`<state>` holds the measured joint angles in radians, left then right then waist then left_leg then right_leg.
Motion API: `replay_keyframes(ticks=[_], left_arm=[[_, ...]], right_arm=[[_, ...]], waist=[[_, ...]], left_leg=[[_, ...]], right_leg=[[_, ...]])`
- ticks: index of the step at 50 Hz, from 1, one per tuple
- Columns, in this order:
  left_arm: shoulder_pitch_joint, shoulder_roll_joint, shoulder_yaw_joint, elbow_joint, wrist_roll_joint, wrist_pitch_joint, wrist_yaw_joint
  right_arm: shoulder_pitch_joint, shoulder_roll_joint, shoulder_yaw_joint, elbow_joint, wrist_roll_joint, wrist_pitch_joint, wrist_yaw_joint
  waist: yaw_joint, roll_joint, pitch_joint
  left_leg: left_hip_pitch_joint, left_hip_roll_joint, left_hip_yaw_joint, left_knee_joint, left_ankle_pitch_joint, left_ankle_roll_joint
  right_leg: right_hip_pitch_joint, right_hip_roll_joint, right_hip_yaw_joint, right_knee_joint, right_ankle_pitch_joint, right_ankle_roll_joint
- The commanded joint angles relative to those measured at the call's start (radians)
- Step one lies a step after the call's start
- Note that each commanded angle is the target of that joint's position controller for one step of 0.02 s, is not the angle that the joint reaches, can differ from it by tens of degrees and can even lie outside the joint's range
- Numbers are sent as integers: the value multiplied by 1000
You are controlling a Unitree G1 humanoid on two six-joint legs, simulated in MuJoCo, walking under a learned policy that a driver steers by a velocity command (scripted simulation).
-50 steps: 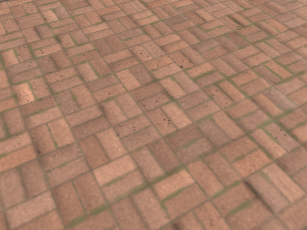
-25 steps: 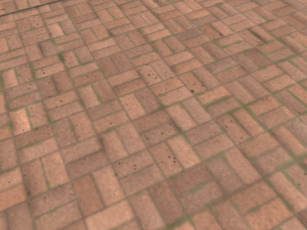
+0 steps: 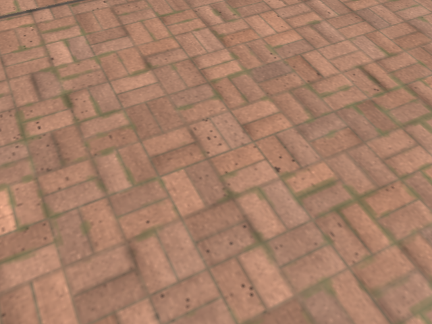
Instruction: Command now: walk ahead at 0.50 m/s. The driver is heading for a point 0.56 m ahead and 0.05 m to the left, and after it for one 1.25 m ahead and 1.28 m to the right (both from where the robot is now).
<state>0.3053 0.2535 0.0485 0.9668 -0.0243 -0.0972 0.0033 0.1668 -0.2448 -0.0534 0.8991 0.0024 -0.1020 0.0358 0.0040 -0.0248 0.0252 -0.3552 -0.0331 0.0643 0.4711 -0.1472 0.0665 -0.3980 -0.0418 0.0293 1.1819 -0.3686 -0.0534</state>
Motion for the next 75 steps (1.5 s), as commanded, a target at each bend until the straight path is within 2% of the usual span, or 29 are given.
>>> replay_keyframes(ticks=[1, 7, 11, 16, 19, 21, 22, 23, 24, 25, 27, 28, 30, 33, 37, 44, 47, 48, 49, 50, 51, 52, 53, 54, 57, 64, 71, 73, 75], left_arm=[[30, 66, 27, -57, 5, 3, 9], [-134, 57, 33, -115, 21, 20, 12], [-268, 34, 22, -150, 15, 11, -2], [-399, 36, 11, -202, 4, -1, -30], [-370, 65, 18, -210, 1, -10, -45], [-168, 124, 50, -152, 7, -13, -40], [23, 185, 74, -103, 17, -14, -31], [156, 287, 99, -79, 33, -9, -25], [163, 210, 74, -78, 28, -6, -25], [78, 156, 56, -87, 22, -9, -22], [-80, 83, 32, -110, 24, -14, -25], [-117, 57, 25, -108, 32, -21, -27], [-120, 52, 27, -89, 40, -27, -28], [-71, 88, 37, -55, 45, -32, -14], [-17, 99, 32, -27, 25, -15, -2], [119, 136, 47, 23, 2, 13, 9], [95, 149, 57, 25, -2, 25, 15], [68, 146, 56, 17, -3, 28, 15], [55, 112, 45, 5, 3, 29, 13], [67, 58, 24, -31, 29, 29, 12], [178, -52, -1, -44, 0, 10, 8], [121, 69, 28, -33, -24, 0, 9], [45, 104, 40, -56, -32, -2, 10], [18, 92, 42, -56, -26, 3, 17], [30, 44, 53, -62, -16, 39, 13], [-122, 34, 53, -140, 0, 64, -6], [-329, 32, 33, -236, 2, 64, -52], [-313, 58, 43, -253, 2, 67, -60], [-153, 114, 75, -227, -3, 70, -59]], right_arm=[[27, -73, -12, -25, -12, -14, 3], [133, -129, -22, 24, -5, -8, -30], [193, -137, -21, 46, 5, -1, -40], [270, -148, -27, 90, 11, 20, -44], [251, -165, -37, 96, 15, 32, -50], [202, -167, -36, 84, 16, 41, -50], [200, -131, -21, 68, 7, 40, -47], [313, -14, 15, 56, 2, 22, -37], [306, -38, 12, 76, 19, -2, -32], [214, -134, -17, 50, 50, -13, -31], [121, -126, -25, 30, 43, -4, -45], [141, -110, -33, 37, 36, 13, -50], [186, -56, -31, 53, 36, 43, -49], [124, -55, -39, 25, 27, 59, -53], [-20, -46, -34, -25, -1, 40, -37], [-250, -44, -15, -98, 18, 11, -9], [-191, -94, -29, -93, 23, -7, -2], [-97, -123, -46, -67, 21, -12, -5], [77, -180, -72, -18, 13, -16, -15], [248, -268, -93, 5, -3, -13, -29], [251, -296, -92, 10, -13, -9, -22], [201, -186, -64, -8, -9, -11, -22], [127, -129, -47, -20, -1, -12, -25], [62, -104, -38, -26, -2, -14, -24], [1, -61, -31, -8, -18, -17, -25], [46, -131, -53, 20, -21, -15, -57], [130, -181, -70, 35, 8, 16, -64], [114, -207, -77, 28, 18, 29, -64], [79, -233, -83, 16, 30, 44, -64]], waist=[[13, 101, -70], [-11, 70, 1], [-53, 78, 27], [-91, 81, 69], [-50, 105, 44], [63, 114, -78], [133, 69, -210], [114, -161, -374], [124, -201, -444], [113, -142, -281], [48, -42, -103], [12, -66, -67], [-17, -76, -42], [-16, -40, 1], [-3, -21, 32], [60, -34, 76], [1, -72, 33], [-56, -74, -20], [-127, -52, -139], [-164, 113, -321], [-92, 382, -427], [-108, 252, -341], [-97, 198, -213], [-65, 116, -147], [0, 144, -61], [-6, 80, 18], [-67, 73, 79], [-36, 98, 52], [66, 116, -48]], left_leg=[[189, 258, -312, -302, 70, 161], [212, 244, -200, -358, 203, 163], [245, 215, -137, -364, 185, 131], [399, 272, -141, -306, 198, 130], [457, 303, -144, -225, 348, 107], [419, 249, -94, -3, 643, 72], [240, 194, -67, 249, 529, 41], [-187, 25, -20, 667, 59, -36], [-315, -16, -189, 832, -418, -26], [-397, 42, -213, 893, -373, -7], [-344, 138, -167, 790, -203, -2], [-282, 168, -173, 736, -151, -2], [-217, 177, -169, 709, -103, -6], [-304, 174, -193, 627, 7, -17], [-371, 187, -119, 379, 177, -42], [-324, 119, -88, 79, 170, -60], [-167, 88, -83, 23, 87, -32], [-25, 61, -62, -3, 74, -13], [238, 84, -80, 24, 93, 20], [548, 304, -318, 40, 72, 74], [767, 481, -758, -119, -116, 209], [684, 441, -720, -163, -205, 174], [555, 414, -552, -173, -184, 127], [416, 379, -443, -202, -104, 105], [217, 315, -232, -290, 13, 89], [236, 310, -4, -352, 162, 99], [396, 345, 124, -299, 226, 68], [433, 352, 155, -206, 468, 49], [423, 329, 193, 46, 783, 20]], right_leg=[[-183, -108, 48, -13, 108, -5], [-328, -118, 25, -277, 339, 44], [-292, -79, -13, -497, 484, 43], [-324, -51, -25, -628, 419, 25], [-236, -24, -40, -673, 314, -14], [67, 43, -94, -703, 308, -57], [385, -45, 3, -667, 337, -109], [807, -321, 441, -712, 209, -259], [829, -387, 688, -855, 132, -281], [692, -354, 533, -873, 104, -218], [388, -276, 277, -948, 180, -151], [297, -237, 187, -987, 208, -125], [209, -208, 89, -1035, 265, -122], [207, -205, 11, -1064, 360, -137], [265, -183, 0, -1078, 417, -152], [393, -208, 44, -1003, 387, -145], [409, -230, 86, -915, 458, -119], [390, -200, 67, -814, 579, -98], [294, -136, 25, -607, 594, -63], [79, -45, -41, -263, 260, -18], [-248, 91, 15, 17, -234, 17], [-335, 28, 111, 132, -213, 10], [-380, -16, 86, 142, -120, -4], [-333, -62, 73, 113, -30, -3], [-221, -118, 73, 24, 82, -4], [-329, -114, 60, -235, 330, 26], [-318, -78, -64, -484, 311, -9], [-237, -32, -114, -509, 216, -42], [-5, 59, -178, -545, 162, -90]])
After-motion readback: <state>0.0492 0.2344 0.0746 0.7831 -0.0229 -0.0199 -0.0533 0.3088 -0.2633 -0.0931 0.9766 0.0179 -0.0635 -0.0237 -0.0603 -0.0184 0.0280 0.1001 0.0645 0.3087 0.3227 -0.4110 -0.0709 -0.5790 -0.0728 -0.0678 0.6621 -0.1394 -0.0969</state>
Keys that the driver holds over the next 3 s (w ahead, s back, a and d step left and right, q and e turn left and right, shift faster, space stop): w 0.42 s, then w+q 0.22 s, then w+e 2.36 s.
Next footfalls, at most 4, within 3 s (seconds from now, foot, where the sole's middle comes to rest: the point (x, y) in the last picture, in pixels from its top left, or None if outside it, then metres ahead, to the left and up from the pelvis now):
0.44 right None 0.42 -0.15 -0.77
0.98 left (187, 252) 0.71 0.11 -0.77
1.52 right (274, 197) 0.94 -0.20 -0.77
2.04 left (261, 126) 1.30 -0.18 -0.77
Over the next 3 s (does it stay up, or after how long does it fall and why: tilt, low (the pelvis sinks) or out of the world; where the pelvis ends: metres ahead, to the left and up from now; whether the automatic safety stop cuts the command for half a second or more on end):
stays up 1.41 -0.58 0.00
